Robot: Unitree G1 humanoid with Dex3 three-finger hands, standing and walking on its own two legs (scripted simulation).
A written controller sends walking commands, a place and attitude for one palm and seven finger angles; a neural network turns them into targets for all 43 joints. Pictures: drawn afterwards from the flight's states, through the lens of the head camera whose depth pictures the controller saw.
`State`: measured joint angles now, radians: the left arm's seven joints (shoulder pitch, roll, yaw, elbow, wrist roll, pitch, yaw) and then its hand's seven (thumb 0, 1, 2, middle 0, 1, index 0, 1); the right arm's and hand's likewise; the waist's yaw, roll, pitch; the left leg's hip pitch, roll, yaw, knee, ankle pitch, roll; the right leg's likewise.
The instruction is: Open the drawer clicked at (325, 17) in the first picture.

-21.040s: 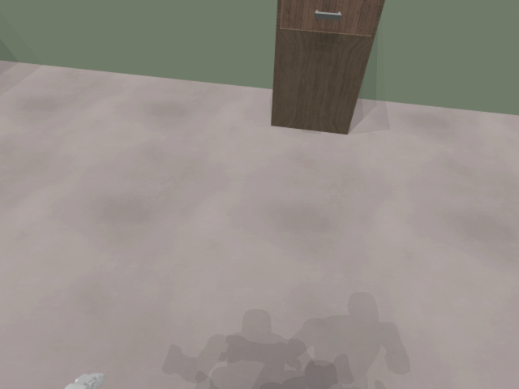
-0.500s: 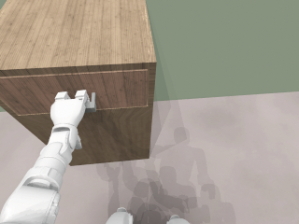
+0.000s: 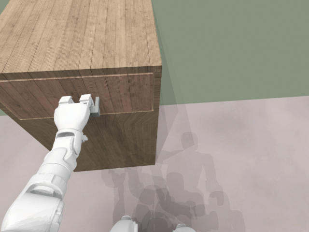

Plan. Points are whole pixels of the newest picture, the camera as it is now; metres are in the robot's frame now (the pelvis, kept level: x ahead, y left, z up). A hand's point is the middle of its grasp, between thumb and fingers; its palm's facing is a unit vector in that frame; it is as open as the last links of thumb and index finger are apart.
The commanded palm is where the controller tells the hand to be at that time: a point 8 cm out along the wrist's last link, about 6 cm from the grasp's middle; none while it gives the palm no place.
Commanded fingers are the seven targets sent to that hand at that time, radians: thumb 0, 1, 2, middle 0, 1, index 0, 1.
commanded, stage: close the thumb around the handle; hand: left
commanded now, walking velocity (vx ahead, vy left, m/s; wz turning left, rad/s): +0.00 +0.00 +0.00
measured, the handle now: (78, 106) +0.47 +0.23 +0.00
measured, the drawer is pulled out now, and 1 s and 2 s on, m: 0.00 0.05 0.17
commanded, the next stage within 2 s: pull the drawer open in 0.38 s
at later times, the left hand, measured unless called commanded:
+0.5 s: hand (80, 125) +0.41 +0.22 -0.02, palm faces -0.04 -0.06 -1.00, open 5.6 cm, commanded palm +0.38 +0.22 +0.03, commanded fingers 0.00 0.90 0.90 -0.40 -1.35 -0.40 -1.35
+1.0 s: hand (79, 141) +0.36 +0.22 -0.02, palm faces -0.02 -0.08 -1.00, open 5.6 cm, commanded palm +0.33 +0.22 +0.03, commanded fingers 0.00 0.90 0.90 -0.40 -1.35 -0.40 -1.35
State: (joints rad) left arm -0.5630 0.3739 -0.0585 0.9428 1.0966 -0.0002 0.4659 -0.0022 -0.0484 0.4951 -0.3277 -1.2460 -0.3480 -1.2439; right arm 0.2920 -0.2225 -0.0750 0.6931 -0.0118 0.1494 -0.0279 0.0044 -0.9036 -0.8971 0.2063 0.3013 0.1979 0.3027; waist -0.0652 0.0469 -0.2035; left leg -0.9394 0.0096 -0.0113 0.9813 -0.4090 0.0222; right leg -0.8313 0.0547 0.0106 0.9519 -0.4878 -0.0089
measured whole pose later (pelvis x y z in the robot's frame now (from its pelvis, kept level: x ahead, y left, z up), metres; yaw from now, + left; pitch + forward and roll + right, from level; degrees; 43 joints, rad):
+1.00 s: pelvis +0.02 +0.01 +0.01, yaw -1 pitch +18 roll -2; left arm -0.18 0.31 -0.10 0.55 1.08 0.09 0.48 0.01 0.71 0.78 -0.29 -1.35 -0.41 -1.34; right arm 0.22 -0.22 -0.07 0.63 -0.01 0.16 -0.01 0.01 -0.90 -0.90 0.21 0.30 0.20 0.30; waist -0.05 0.05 -0.20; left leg -0.80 0.01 0.02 0.92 -0.43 0.03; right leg -0.69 0.05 0.04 0.88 -0.49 0.00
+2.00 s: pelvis +0.01 -0.02 +0.00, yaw +0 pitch +14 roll +0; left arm 0.25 0.30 -0.12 0.19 1.08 0.07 0.50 0.02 0.69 0.78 -0.29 -1.35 -0.42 -1.35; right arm 0.13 -0.22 -0.04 0.58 -0.03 0.13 0.00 0.01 -0.90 -0.90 0.20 0.30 0.20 0.30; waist 0.01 0.05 -0.18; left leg -0.76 0.01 0.00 0.97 -0.44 0.00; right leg -0.68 0.05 0.02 0.97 -0.53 -0.03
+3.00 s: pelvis -0.01 -0.03 -0.02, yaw +1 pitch +14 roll +1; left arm 0.65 0.33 -0.07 -0.10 1.06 -0.07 0.52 0.03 0.68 0.74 -0.31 -1.35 -0.41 -1.35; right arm 0.12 -0.21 -0.02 0.49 -0.06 0.14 0.04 0.01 -0.90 -0.90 0.20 0.30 0.20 0.30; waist 0.05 0.05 -0.20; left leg -0.85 0.01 -0.01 1.08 -0.47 -0.02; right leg -0.77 0.06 0.01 1.11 -0.58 -0.05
